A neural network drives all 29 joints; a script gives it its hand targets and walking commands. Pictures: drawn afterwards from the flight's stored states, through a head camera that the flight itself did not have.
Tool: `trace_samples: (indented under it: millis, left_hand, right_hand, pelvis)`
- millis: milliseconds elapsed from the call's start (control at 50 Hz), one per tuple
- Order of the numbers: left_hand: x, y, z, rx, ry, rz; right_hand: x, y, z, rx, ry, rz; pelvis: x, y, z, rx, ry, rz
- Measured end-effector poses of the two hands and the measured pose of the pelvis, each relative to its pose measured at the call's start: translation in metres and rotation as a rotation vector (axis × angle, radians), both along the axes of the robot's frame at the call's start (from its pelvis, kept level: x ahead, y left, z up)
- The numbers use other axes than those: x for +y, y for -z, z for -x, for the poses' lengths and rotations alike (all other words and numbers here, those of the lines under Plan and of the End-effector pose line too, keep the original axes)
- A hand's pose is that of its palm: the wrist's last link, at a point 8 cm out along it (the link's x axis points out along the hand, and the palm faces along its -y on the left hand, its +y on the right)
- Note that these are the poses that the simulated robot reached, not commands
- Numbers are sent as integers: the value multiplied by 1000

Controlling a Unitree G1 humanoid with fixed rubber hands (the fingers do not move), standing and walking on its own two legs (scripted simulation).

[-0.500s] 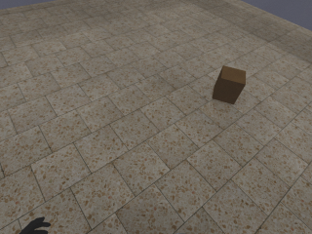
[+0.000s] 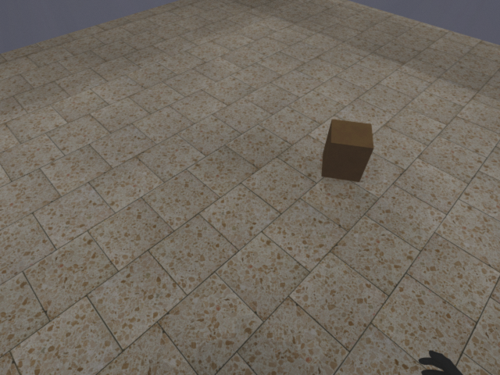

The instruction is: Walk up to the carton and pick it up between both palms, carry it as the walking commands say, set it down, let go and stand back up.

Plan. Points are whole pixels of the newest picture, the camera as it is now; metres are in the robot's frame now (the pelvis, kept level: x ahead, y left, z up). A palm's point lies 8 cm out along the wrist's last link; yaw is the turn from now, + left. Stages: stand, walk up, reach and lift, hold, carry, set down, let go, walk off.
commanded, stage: walk up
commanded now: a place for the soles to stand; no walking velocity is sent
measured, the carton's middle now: (345, 150) +1.32 -0.53 -0.65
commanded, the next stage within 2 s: none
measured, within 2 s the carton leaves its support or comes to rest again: neither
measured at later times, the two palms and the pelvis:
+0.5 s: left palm (60, 291) +0.30 +0.38 -0.11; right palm (421, 336) +0.20 -0.27 -0.04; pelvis +0.18 +0.08 +0.01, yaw -5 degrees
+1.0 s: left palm (117, 210) +0.47 +0.30 -0.08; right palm (418, 259) +0.36 -0.34 -0.08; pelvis +0.32 +0.00 +0.00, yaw -11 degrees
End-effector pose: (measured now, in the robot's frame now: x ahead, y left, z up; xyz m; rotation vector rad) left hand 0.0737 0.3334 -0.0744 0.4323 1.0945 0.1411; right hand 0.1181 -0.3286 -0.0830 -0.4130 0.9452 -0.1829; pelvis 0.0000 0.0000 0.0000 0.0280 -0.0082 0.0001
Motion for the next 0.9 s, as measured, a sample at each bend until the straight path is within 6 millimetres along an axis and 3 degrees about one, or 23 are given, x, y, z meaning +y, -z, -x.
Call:
trace_samples:
  millis: [100,220,340,440,600,740,800,900]
  left_hand:
    - [14,7,-50,2,36,17]
    - [43,30,-110,9,72,56]
    - [52,30,-179,-37,109,106]
    - [50,35,-209,-23,102,144]
    - [28,37,-255,-8,100,165]
    - [-5,36,-320,-18,149,124]
    - [-15,33,-341,-36,160,85]
    - [-24,10,-365,-53,170,37]
  right_hand:
    - [13,-4,-26,3,35,18]
    - [43,-7,-65,6,58,58]
    - [56,-33,-58,96,112,115]
    - [59,-45,-69,147,127,139]
    - [49,-36,-112,165,125,122]
    - [22,-4,-138,202,162,67]
    - [8,10,-165,150,178,42]
    - [-5,-2,-219,25,181,20]
  pelvis:
    - [18,1,-38,3,34,18]
    - [54,11,-86,27,63,59]
    - [72,-3,-128,29,86,91]
    - [76,-9,-160,34,85,102]
    - [65,-7,-203,59,89,84]
    - [36,7,-245,86,124,38]
    - [21,15,-265,44,144,26]
    - [7,3,-294,-7,169,9]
